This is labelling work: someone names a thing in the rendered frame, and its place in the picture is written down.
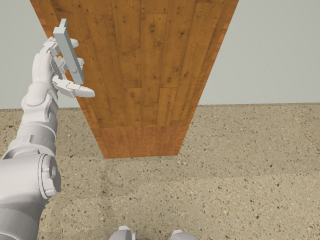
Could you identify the robot left hand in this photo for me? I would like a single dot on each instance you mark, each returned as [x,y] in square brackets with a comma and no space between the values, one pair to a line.
[46,70]

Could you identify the robot left forearm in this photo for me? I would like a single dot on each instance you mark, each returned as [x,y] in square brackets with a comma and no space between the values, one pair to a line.
[38,128]

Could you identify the left robot thigh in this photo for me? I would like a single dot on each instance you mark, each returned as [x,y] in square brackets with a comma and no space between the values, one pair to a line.
[124,234]

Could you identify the robot right shin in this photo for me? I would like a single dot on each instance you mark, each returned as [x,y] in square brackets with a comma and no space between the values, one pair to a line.
[176,231]

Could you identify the cupboard door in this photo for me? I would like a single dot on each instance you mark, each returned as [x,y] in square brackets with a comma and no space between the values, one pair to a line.
[146,60]

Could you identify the robot left upper arm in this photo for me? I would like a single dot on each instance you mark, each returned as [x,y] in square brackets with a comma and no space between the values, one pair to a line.
[26,184]

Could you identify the handle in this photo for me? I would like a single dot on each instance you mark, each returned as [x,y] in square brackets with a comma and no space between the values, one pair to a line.
[65,45]

